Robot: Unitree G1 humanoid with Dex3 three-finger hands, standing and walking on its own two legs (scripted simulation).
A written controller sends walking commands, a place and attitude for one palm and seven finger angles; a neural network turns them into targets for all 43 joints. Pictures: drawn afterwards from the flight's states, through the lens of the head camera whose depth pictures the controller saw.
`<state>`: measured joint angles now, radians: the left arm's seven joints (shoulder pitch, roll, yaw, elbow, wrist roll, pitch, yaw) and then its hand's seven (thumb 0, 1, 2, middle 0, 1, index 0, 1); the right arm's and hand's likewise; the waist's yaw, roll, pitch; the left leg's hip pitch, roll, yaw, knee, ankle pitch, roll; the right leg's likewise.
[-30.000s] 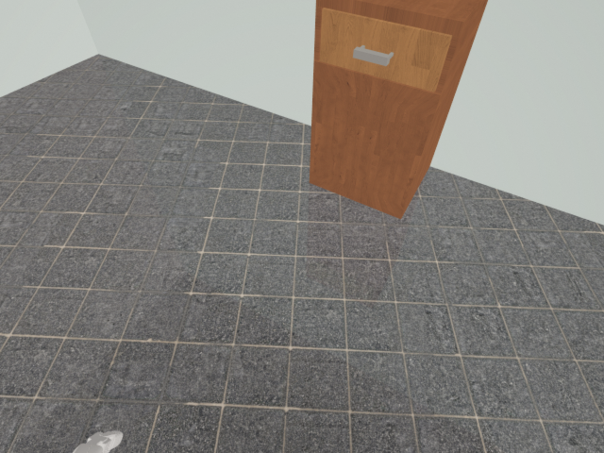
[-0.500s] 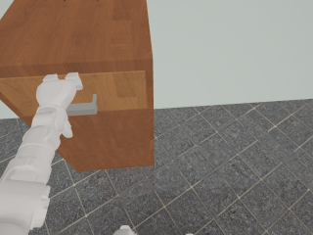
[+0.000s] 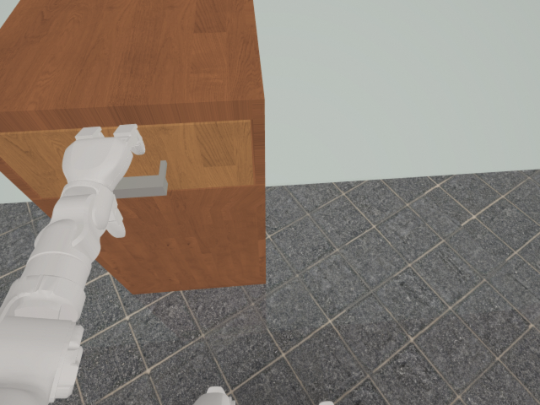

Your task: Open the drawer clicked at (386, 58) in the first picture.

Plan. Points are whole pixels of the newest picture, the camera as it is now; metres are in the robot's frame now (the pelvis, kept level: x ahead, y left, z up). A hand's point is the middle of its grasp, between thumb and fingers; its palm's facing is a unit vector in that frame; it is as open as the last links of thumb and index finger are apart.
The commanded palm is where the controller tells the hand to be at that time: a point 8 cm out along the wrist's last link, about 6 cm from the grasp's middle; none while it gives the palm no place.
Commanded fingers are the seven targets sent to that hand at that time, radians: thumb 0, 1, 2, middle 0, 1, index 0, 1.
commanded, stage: re-aim the fingers above the handle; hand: left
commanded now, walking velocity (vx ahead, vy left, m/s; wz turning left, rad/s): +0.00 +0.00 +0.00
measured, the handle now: (133, 177) +0.51 +0.25 -0.01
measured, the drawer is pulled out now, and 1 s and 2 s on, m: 0.00 0.00 0.00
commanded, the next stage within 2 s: lower the fingers behind the handle in 0.64 s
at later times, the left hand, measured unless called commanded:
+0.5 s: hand (108, 178) +0.45 +0.26 +0.05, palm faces -0.03 -0.01 -1.00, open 13.8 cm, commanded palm +0.44 +0.26 +0.10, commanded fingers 0.00 -0.50 0.30 -0.30 -1.20 -0.30 -1.20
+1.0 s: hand (112, 189) +0.45 +0.26 +0.03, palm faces -0.06 -0.03 -1.00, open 13.8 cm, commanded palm +0.44 +0.26 +0.08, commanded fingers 0.00 -0.50 0.30 -0.30 -1.20 -0.30 -1.20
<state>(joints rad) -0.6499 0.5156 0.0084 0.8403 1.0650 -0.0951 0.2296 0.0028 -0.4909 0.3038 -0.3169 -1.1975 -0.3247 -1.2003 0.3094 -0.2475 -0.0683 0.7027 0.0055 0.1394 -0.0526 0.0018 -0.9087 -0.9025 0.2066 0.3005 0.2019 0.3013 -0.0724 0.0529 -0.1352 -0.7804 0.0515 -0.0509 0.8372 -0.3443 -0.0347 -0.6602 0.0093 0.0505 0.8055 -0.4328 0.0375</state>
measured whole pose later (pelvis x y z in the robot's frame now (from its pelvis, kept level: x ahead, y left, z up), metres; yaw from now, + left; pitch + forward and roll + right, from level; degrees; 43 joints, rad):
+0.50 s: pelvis +0.00 +0.00 +0.00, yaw +0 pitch +17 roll -2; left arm -0.71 0.55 0.01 0.89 1.07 -0.08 0.24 0.00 -0.49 0.30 -0.32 -1.20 -0.32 -1.20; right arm 0.31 -0.26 -0.06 0.69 0.01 0.13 -0.06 0.00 -0.91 -0.90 0.21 0.30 0.20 0.30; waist -0.08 0.05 -0.13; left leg -0.82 0.05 -0.06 0.85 -0.34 -0.04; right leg -0.69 0.01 0.04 0.83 -0.43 0.04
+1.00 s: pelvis +0.00 +0.00 +0.00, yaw +0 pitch +18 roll -2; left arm -0.64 0.52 0.02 0.88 1.07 -0.09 0.24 0.00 -0.49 0.30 -0.32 -1.20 -0.32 -1.20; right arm 0.31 -0.25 -0.07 0.70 0.00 0.14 -0.05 0.00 -0.91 -0.90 0.21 0.30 0.20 0.30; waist -0.07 0.05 -0.14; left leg -0.80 0.05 -0.05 0.85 -0.35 -0.04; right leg -0.69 0.01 0.05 0.82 -0.44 0.04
